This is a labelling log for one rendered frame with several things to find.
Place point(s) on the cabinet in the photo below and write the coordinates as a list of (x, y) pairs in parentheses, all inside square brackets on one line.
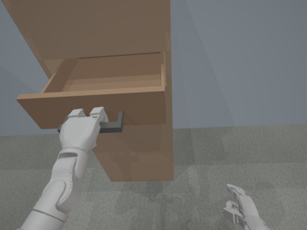
[(59, 29)]

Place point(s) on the handle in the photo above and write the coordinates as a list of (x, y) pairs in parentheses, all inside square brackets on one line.
[(106, 127)]

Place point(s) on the drawer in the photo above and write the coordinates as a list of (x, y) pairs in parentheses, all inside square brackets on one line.
[(134, 83)]

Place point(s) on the robot left forearm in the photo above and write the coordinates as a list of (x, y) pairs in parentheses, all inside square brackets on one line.
[(62, 193)]

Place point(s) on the left robot hand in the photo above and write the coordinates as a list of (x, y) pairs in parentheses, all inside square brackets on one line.
[(80, 131)]

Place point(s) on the right robot hand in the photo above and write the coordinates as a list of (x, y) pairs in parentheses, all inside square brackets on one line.
[(234, 212)]

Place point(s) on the robot right forearm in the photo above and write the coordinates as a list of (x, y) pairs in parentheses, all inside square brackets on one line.
[(254, 223)]

